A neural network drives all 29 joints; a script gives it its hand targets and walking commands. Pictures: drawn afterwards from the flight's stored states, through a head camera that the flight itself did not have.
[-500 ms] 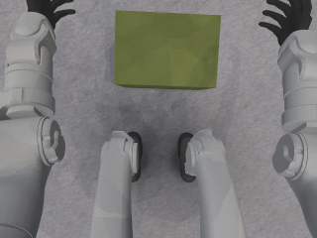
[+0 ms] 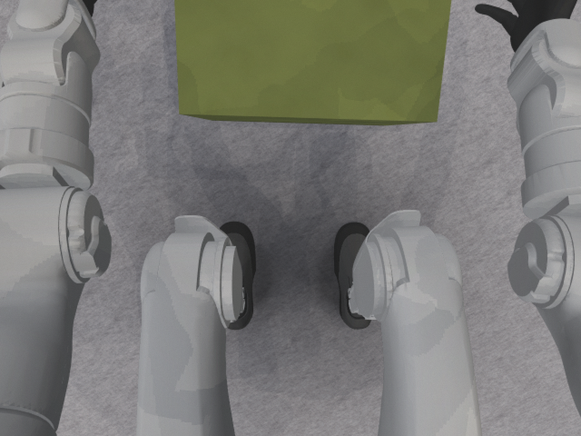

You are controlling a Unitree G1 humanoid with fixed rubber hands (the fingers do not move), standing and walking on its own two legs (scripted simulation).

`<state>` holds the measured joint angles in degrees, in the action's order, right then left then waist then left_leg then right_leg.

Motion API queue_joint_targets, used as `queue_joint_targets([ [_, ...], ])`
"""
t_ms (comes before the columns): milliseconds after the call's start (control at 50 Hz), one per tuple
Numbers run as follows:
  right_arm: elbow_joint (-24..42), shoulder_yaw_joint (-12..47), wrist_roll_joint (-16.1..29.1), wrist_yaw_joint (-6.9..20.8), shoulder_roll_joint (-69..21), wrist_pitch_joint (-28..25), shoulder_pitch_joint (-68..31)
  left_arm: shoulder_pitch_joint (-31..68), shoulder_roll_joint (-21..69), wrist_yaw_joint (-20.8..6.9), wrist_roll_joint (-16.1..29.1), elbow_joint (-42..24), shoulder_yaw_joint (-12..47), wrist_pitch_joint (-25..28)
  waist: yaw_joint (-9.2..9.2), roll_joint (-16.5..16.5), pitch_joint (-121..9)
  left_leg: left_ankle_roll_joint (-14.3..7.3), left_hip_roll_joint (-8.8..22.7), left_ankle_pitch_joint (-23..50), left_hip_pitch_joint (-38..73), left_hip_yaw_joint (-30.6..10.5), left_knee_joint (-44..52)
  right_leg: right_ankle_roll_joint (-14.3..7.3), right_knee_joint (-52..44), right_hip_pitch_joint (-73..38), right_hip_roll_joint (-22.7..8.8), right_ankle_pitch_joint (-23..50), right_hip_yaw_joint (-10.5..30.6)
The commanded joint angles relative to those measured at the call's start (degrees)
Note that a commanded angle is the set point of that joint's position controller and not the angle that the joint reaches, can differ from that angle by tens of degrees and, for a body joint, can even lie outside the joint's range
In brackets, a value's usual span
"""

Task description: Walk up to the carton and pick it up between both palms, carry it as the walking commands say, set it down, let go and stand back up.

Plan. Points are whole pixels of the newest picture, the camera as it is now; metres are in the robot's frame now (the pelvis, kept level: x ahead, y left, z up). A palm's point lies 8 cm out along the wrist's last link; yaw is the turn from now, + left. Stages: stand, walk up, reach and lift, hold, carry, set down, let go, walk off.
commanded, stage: reach and lift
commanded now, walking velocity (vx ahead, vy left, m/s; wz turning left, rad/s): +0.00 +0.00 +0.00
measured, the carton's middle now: (306, 44) +0.53 -0.01 -0.29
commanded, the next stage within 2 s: none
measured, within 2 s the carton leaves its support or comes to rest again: leaves its support in 1.98 s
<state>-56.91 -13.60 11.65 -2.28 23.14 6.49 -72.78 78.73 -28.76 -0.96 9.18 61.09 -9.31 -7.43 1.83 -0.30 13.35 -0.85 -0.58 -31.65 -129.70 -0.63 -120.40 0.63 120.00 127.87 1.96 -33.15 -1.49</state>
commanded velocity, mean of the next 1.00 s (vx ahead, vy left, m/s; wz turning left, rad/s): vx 0.00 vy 0.00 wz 0.00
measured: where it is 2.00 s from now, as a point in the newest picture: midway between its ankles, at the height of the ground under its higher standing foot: (295, 292)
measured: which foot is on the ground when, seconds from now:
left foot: down 0.00-1.00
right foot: down 0.00-1.00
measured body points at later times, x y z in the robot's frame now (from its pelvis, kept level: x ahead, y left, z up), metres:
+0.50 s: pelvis +0.00 +0.00 -0.05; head +0.37 +0.01 +0.20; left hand +0.55 +0.23 -0.23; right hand +0.53 -0.23 -0.23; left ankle +0.11 +0.11 -0.36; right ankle +0.11 -0.11 -0.36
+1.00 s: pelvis -0.01 +0.00 -0.04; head +0.36 +0.01 +0.20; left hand +0.56 +0.19 -0.22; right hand +0.53 -0.20 -0.22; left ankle +0.11 +0.11 -0.36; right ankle +0.11 -0.11 -0.36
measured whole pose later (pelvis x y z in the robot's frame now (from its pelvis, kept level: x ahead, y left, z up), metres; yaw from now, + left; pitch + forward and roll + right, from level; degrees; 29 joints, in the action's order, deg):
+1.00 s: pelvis -0.01 +0.00 -0.04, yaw +0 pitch +33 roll -2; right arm -65.8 -8.0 14.7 -5.8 20.8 2.4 -81.4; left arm 85.8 -25.8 3.2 14.7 68.5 -0.7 -3.0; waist 1.8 -0.6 24.7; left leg -0.9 -0.3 -32.2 -130.8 -0.5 -129.7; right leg 0.4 129.4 128.9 1.7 -33.9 -1.9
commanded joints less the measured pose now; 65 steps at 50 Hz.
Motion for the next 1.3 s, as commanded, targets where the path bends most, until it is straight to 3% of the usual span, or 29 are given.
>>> queue_joint_targets([
  [0, 4.6, 0.0, 0.9, -0.8, 9.7, -1.9, -12.2, 14.6, -8.9, 0.5, 0.9, -4.9, -0.2, 2.0, 1.03, 4.0, -66.0, 1.2, 1.1, 19.4, 40.5, -0.7, 5.0, 1.4, -7.0, -27.0, -1.1, 18.4, -1.3],
  [180, 2.0, 3.3, 3.5, -2.2, 9.8, -3.5, -15.8, 17.1, -10.3, 1.7, 4.6, -1.6, 2.6, 4.1, 0.27, 2.8, -62.2, 1.3, 2.1, 17.2, 34.5, -0.7, -0.6, 1.3, -1.5, -28.4, -1.9, 18.5, 0.0],
  [200, 1.8, 3.2, 3.7, -2.4, 10.2, -3.5, -16.7, 18.0, -10.5, 1.8, 5.1, -0.4, 3.6, 4.2, 0.96, 2.8, -60.7, 1.2, 2.2, 16.0, 33.9, -0.9, -0.9, 1.3, -1.2, -27.1, -1.9, 17.4, -0.2],
  [260, 1.6, 3.3, 3.7, -2.6, 10.6, -3.9, -19.4, 20.0, -11.1, 2.2, 5.4, -0.3, 3.6, 4.7, -0.05, 3.0, -56.6, 1.4, 2.3, 15.1, 30.5, -0.6, -2.0, 1.1, -0.3, -27.3, -1.8, 17.3, 0.6],
  [360, -1.1, 3.3, 3.5, -2.9, 9.9, -4.3, -16.4, 18.6, -9.9, 2.4, 6.3, -0.1, 5.3, 5.0, 1.44, 3.5, -56.6, 1.7, 2.1, 16.8, 32.0, -0.5, -3.1, 0.9, 0.7, -29.2, -1.8, 19.6, 0.4],
  [520, -0.6, 4.0, 3.6, -2.4, 8.7, -4.4, -16.3, 16.8, -8.4, 2.7, 6.0, 0.6, 5.4, 5.1, 0.45, 2.8, -56.0, 1.3, 1.5, 17.8, 33.0, -0.8, -2.8, 0.8, 0.8, -28.3, -1.7, 19.4, 0.2],
  [780, -2.9, 4.0, 3.1, -2.9, 7.3, -4.3, -19.8, 20.7, -6.0, 3.6, 5.9, 1.4, 7.0, 4.9, 1.27, 3.1, -55.1, 1.4, 1.1, 15.5, 33.7, -1.1, -1.5, 0.9, -0.4, -26.3, -1.5, 16.0, -0.2],
  [960, -3.9, 5.3, 3.0, -3.8, 4.0, -5.2, -21.4, 21.5, -3.3, 4.4, 5.4, 2.3, 8.0, 5.6, 0.95, 2.8, -55.6, 1.3, 0.4, 16.4, 33.2, -0.9, -1.1, 1.1, -0.8, -26.9, -0.7, 17.2, 0.0],
  [1020, -3.5, 7.4, 4.2, -3.7, 1.3, -5.4, -22.5, 22.1, -1.5, 4.5, 5.4, 2.3, 8.8, 5.9, -0.04, 2.5, -56.1, 1.1, 0.2, 17.1, 33.6, -0.8, -0.9, 1.2, -0.9, -27.4, -0.4, 17.8, 0.2],
  [1280, -1.4, 14.9, 8.2, -2.6, -9.8, -6.1, -29.6, 27.8, 10.0, 2.8, 8.8, 2.2, 15.6, 6.8, -0.06, 2.2, -57.3, 0.7, -0.5, 17.4, 32.9, -0.2, -0.3, 0.7, -1.9, -30.5, 0.6, 19.2, 0.7],
])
